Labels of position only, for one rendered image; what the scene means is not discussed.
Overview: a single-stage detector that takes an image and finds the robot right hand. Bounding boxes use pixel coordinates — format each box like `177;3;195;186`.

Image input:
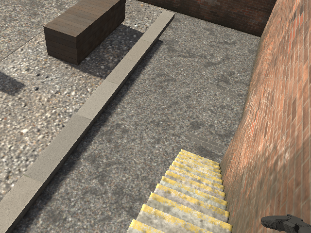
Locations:
260;214;311;233

